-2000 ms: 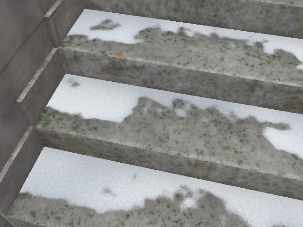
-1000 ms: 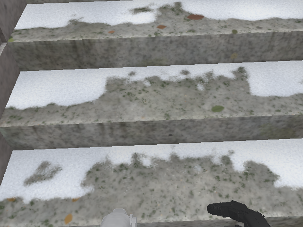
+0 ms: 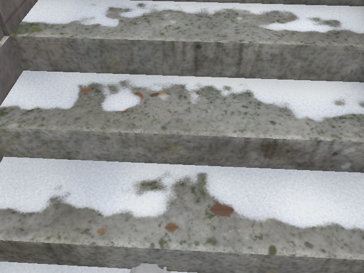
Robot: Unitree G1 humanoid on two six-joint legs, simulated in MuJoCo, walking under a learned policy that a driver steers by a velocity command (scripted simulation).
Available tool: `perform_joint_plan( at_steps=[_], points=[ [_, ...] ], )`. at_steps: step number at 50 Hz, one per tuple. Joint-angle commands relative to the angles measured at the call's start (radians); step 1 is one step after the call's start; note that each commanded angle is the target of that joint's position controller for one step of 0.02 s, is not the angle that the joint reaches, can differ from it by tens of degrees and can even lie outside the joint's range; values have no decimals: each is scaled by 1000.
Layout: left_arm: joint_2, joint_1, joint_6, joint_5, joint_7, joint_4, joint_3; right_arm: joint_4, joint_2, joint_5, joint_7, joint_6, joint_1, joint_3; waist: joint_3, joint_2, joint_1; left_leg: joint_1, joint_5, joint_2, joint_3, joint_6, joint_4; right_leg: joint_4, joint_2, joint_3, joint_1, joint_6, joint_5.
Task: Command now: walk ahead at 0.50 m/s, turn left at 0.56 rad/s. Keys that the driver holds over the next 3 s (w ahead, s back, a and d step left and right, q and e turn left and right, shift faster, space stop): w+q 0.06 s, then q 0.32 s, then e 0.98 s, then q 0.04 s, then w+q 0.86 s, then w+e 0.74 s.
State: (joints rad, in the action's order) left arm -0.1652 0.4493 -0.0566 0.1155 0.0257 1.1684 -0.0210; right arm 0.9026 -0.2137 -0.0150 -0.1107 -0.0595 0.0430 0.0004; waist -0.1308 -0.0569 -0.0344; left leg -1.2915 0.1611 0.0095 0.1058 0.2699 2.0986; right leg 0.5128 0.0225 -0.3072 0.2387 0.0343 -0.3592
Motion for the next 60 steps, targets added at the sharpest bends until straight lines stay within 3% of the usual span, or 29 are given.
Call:
perform_joint_plan(
  at_steps=[1,3,5,7,9,11,12,13,14,15,17,20,22,26,27,28,29,30,33,35,37,41,47,49,50,51,54,58,60],
  points=[
    [-4,4,-25,47,5,-4,-26,-100,51,12,17,5,-121,54,89,42,31,-284,68,24,17,66,46,-284,251,182,-209,171,290],
    [-6,60,-31,57,16,4,-35,-152,10,10,30,16,-212,55,59,19,10,-232,-57,73,-30,43,-246,-330,243,134,-245,152,259],
    [-21,124,-35,52,11,-1,-33,-181,19,1,31,39,-279,53,55,104,-12,-146,-91,90,-136,-7,-374,-364,239,83,-256,156,462],
    [-60,57,-38,-23,45,-37,-18,-227,65,-10,10,94,-420,68,91,106,5,203,247,72,-253,-66,-689,-454,269,19,-72,179,698],
    [-194,71,-96,-59,23,-81,19,-198,60,19,7,80,-250,49,67,182,89,444,146,-26,-286,-127,-788,-299,327,-26,-187,146,1481],
    [-283,-16,-112,-68,22,-141,59,-131,-53,25,44,40,-4,0,-12,250,168,737,-45,-137,-269,-98,-1046,-74,307,-26,-224,84,1692],
    [-189,57,-122,-33,22,-174,50,-121,-96,28,80,33,115,-15,-237,114,153,1229,-473,-42,-34,29,-994,194,238,17,114,-9,1411],
    [-190,-30,-106,-21,41,-231,51,-142,-147,-43,105,50,303,-36,-407,-23,241,1487,-471,87,366,153,-1333,501,84,103,331,-50,535],
    [-160,-125,-63,-95,68,-264,77,-87,-236,-83,96,66,409,-75,-382,-63,238,1361,-364,229,713,187,-1604,955,-47,349,416,-62,91],
    [-112,-154,-48,-120,68,-264,86,-69,-278,-75,103,40,333,-107,-223,20,195,1152,-210,228,659,104,-1648,1140,-44,507,505,-47,182],
    [-37,-133,-63,-62,27,-250,75,-65,-121,-11,91,-4,129,-69,-30,-6,73,831,111,122,477,69,-1633,1285,-39,534,568,-3,246],
    [2,-153,-50,-65,-4,-282,45,-35,61,-28,68,-16,-7,-3,-32,81,-47,692,-17,71,293,22,-1675,1264,-16,509,648,76,263],
    [-62,-203,-27,-69,-1,-286,56,-40,19,-41,80,-31,-5,-16,-72,132,-44,706,-126,69,150,-27,-1668,1116,52,464,657,11,262],
    [-124,-145,-26,-79,39,-264,83,-146,-76,0,90,-72,-142,-16,-58,26,-98,454,-227,-11,-82,-135,-1773,860,51,300,143,-140,222],
    [-15,-151,-5,-86,-55,-268,47,24,-80,-11,159,-55,192,-47,68,105,-10,652,-138,119,37,-24,-1768,674,66,238,345,-85,208],
    [22,-170,5,-77,-86,-246,32,60,-52,-7,180,-48,299,-36,70,92,36,739,-146,146,105,-3,-1775,622,92,264,339,-62,193],
    [-96,-219,-2,-71,-10,-290,63,-66,-83,9,93,-80,-13,-25,14,-40,-38,764,-159,130,62,-57,-1725,549,118,362,248,-135,143],
    [-107,-263,-1,-73,26,-307,65,-103,-46,26,57,-92,-129,-12,-9,-12,-41,748,-197,142,47,-80,-1687,420,122,374,137,-159,163],
    [-103,-293,-23,-116,28,-326,71,-30,-44,72,24,-74,27,-6,36,36,-6,903,-160,155,68,-87,-1588,-12,43,270,87,-122,281],
    [-239,-446,-67,-119,-10,-423,94,-49,-136,7,57,-47,228,-69,-85,156,167,1022,-17,33,-51,-146,-1504,62,90,412,105,111,618],
    [-154,-391,-73,-104,-1,-408,89,-147,-130,-27,108,-27,35,-90,-59,213,90,983,172,-29,-184,-201,-1404,-107,164,595,155,215,370],
    [-201,-286,-48,-116,-21,-375,118,-212,-41,7,138,-6,-34,-95,-36,173,43,842,184,-36,-152,-247,-1350,-130,234,747,2,256,355],
    [-174,-327,2,-115,-36,-452,108,-244,-89,-11,127,-37,60,-130,-49,104,56,1126,-85,-10,-156,-158,-1580,-31,84,619,120,182,359],
    [-118,-382,19,-102,-21,-510,83,-248,-153,-39,122,-53,154,-152,-14,-137,95,1315,-502,297,194,121,-1736,305,-139,393,461,8,-6],
    [-155,-353,13,-78,-15,-491,89,-289,-176,-60,129,-67,92,-151,4,-171,90,1257,-680,491,315,243,-1800,838,-114,388,586,-72,-306],
    [-215,-260,6,-86,-19,-451,111,-286,-148,-66,136,-79,48,-139,-39,5,43,1201,-615,458,246,184,-1790,1120,-86,446,587,-89,-263],
    [-214,-369,-8,-66,-26,-519,115,-331,-25,-41,138,-55,-109,-57,-14,80,4,1118,-450,265,-43,10,-1769,1122,-96,489,575,-90,-3],
    [-136,-441,-11,-74,-19,-564,83,-283,-113,-21,157,-7,92,-69,-18,1,81,1414,-333,247,-100,16,-1757,630,-51,377,660,-170,-161],
    [-90,-384,-9,-77,14,-545,55,-270,-179,-24,148,-27,106,-96,30,-10,61,1274,-362,292,-143,17,-1805,461,20,306,487,-160,-146]
  ],
)
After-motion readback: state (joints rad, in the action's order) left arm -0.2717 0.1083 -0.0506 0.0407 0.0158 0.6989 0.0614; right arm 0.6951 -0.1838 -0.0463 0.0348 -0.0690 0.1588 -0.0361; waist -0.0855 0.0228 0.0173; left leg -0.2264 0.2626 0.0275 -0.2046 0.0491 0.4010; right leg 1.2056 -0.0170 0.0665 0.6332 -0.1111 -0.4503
